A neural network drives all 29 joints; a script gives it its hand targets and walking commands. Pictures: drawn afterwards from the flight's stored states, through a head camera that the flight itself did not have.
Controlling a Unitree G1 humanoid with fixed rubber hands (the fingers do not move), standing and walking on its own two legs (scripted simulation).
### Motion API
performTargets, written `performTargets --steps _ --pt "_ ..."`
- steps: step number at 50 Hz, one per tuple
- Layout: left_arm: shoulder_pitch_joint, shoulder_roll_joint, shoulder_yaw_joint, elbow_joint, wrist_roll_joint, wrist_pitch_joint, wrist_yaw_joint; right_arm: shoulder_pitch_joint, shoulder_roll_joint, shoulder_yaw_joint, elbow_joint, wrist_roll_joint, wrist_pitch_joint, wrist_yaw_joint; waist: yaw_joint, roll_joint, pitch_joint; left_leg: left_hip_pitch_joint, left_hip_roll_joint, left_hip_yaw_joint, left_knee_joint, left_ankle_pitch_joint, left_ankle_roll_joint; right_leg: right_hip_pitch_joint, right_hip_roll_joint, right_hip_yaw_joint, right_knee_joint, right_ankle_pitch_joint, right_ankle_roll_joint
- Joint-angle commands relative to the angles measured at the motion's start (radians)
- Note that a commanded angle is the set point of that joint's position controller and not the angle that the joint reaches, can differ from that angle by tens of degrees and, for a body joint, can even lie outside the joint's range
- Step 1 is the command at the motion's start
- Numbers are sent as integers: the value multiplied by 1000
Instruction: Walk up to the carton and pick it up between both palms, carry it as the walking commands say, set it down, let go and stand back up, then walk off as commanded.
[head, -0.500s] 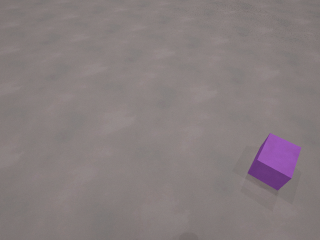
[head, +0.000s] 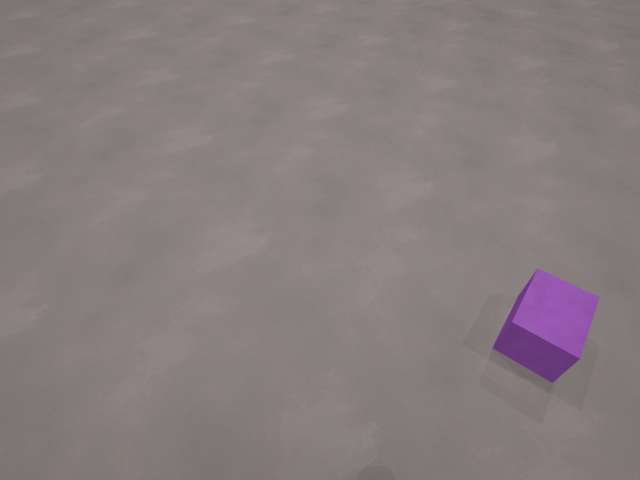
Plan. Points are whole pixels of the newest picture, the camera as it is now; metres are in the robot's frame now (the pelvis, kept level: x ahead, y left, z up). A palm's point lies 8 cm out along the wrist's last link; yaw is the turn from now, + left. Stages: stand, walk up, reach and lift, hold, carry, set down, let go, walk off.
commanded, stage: stand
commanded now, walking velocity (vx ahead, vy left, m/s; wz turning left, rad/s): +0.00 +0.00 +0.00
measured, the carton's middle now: (544, 323) +0.74 -0.79 -0.68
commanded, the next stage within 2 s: walk up in 0.54 s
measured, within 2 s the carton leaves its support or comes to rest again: neither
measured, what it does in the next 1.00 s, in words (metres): lifts its right foot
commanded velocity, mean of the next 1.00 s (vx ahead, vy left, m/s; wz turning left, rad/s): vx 0.00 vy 0.00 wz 0.00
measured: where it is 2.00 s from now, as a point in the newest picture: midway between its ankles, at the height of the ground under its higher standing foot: outside the picture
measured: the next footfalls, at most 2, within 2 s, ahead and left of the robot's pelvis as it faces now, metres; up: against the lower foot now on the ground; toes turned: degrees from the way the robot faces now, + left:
right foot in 1.08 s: +0.08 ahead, -0.29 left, +0.00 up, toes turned -19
left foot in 1.28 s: +0.21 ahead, -0.05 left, +0.00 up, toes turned -18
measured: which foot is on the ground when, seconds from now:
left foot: down 0.00-1.00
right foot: down 0.00-0.74, up 0.76-1.00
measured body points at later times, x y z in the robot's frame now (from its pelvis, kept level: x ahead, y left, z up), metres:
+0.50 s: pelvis +0.00 +0.00 +0.00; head +0.00 +0.01 +0.45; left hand +0.00 +0.23 -0.15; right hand +0.00 -0.22 -0.15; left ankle -0.01 +0.12 -0.74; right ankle +0.00 -0.12 -0.74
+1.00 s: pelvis +0.00 -0.05 -0.01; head +0.01 -0.06 +0.44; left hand +0.20 +0.25 -0.08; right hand -0.02 -0.41 -0.09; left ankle -0.01 +0.12 -0.74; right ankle +0.06 -0.24 -0.70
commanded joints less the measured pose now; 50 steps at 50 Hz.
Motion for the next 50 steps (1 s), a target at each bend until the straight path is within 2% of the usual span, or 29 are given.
performTargets --steps 1,3,7,10,12,13,14,16,17,18,21,23,24,26,29,32,35,36,37,38,39,40,41,42,43,45,46,48,50 --pt "51 85 19 -14 -4 -11 4 40 -94 -19 -13 -2 -13 -6 6 -8 26 -15 54 -70 -106 116 43 0 -64 79 -93 137 -39" --pt "61 87 16 6 -1 -14 7 40 -91 -19 10 1 -13 -6 10 19 14 -6 59 -71 -114 111 43 18 -64 74 -95 142 -35" --pt "61 61 13 45 -9 -11 9 60 -81 -15 45 2 -16 -6 1 -7 33 2 65 -79 -123 129 47 19 -61 69 -106 153 -35" --pt "75 59 11 74 -6 -13 9 57 -65 -10 76 3 -13 -5 8 26 29 19 66 -81 -131 124 46 21 -59 63 -108 148 -32" --pt "49 71 12 80 -6 -10 11 48 -78 -14 76 4 -13 -5 -4 -2 49 4 60 -73 -135 119 44 9 -65 76 -117 130 -38" --pt "45 64 11 88 -2 -10 8 50 -76 -15 88 2 -13 -8 1 -6 52 9 63 -73 -136 117 43 12 -64 69 -122 130 -33" --pt "54 57 7 99 -8 -10 9 48 -70 -12 93 1 -14 -6 -4 12 42 13 67 -82 -146 107 47 14 -59 61 -116 139 -29" --pt "76 46 4 118 -7 -11 10 52 -68 -11 107 2 -13 -7 7 25 34 4 62 -72 -142 108 45 37 -64 64 -118 144 -30" --pt "73 52 2 122 -4 -12 11 51 -65 -8 117 3 -11 -10 11 -1 52 -5 59 -79 -147 114 43 31 -65 62 -119 137 -31" --pt "67 60 6 128 -3 -12 12 63 -70 -10 131 6 -12 -11 0 14 52 18 60 -74 -145 118 41 21 -67 68 -126 133 -32" --pt "79 38 0 150 -11 -10 12 63 -36 1 149 4 -11 -13 7 13 34 29 64 -80 -144 129 46 26 -62 60 -118 142 -28" --pt "74 48 -1 163 -10 -12 11 78 -57 -4 158 4 -11 -12 -4 -3 54 15 66 -77 -147 113 47 21 -59 62 -124 142 -23" --pt "61 42 -1 162 -4 -10 17 64 -42 0 161 5 -10 -10 -4 22 64 9 63 -71 -152 109 44 16 -67 62 -124 140 -27" --pt "74 28 -6 181 -6 -6 16 68 -29 2 170 5 -8 -13 -4 2 70 10 63 -79 -152 95 43 10 -61 58 -124 128 -25" --pt "66 33 -3 185 -8 -4 10 53 -26 8 179 2 -11 -9 5 28 65 10 63 -74 -157 98 42 13 -66 61 -129 123 -25" --pt "73 29 -11 202 -7 -8 16 82 -45 3 188 3 -11 -11 -6 -8 55 12 72 -81 -162 89 42 19 -64 61 -130 125 -22" --pt "67 27 -12 207 -6 -7 15 82 -14 14 210 5 -9 -16 0 19 77 10 65 -78 -164 88 42 5 -66 63 -129 122 -22" --pt "77 17 -14 212 -7 -6 15 70 -15 14 201 6 -10 -13 4 9 69 10 67 -80 -160 93 42 3 -63 60 -131 117 -22" --pt "-31 319 89 -22 24 -3 -14 104 -385 -120 -6 -51 -41 -46 -63 8 66 257 175 -110 -121 -205 115 -325 -9 77 47 -179 -50" --pt "-115 306 97 -64 37 1 -31 168 -413 -146 20 -66 -49 -60 -117 139 46 382 355 -276 -262 -303 209 -508 -10 -10 272 -189 -23" --pt "-143 275 93 -108 69 9 -38 198 -397 -137 -1 -90 -51 -72 -124 109 72 316 481 -352 -286 -220 273 -574 -100 31 461 -199 2" --pt "-146 276 99 -145 74 21 -47 193 -342 -124 -23 -92 -57 -77 -96 64 100 241 486 -330 -286 -137 274 -561 -141 64 548 -163 14" --pt "-106 258 101 -165 70 28 -61 161 -320 -123 -55 -90 -64 -76 -62 35 111 192 453 -265 -292 -150 253 -529 -176 88 552 -120 19" --pt "-57 243 104 -173 71 33 -76 124 -305 -120 -99 -81 -67 -75 -33 28 101 165 420 -180 -287 -143 226 -494 -185 102 537 -86 18" --pt "-45 239 105 -191 71 42 -97 79 -318 -123 -147 -82 -68 -72 -13 73 96 123 397 -102 -281 -145 217 -454 -186 92 529 -81 17" --pt "-34 241 100 -249 65 55 -130 20 -358 -138 -226 -90 -72 -66 3 133 108 36 397 -11 -295 -155 232 -378 -192 71 487 -78 12" --pt "-55 250 98 -281 59 57 -140 24 -367 -140 -250 -91 -73 -64 -5 121 122 7 393 30 -291 -162 230 -363 -192 50 444 -67 8" --pt "-78 277 93 -336 43 54 -160 14 -402 -148 -288 -94 -76 -59 -8 169 122 -13 378 98 -271 -227 210 -293 -184 15 350 -73 -14" --pt "-38 302 92 -346 27 44 -164 7 -414 -142 -321 -91 -68 -47 8 149 130 -61 334 173 -213 -274 187 -187 -139 -66 303 -28 -33"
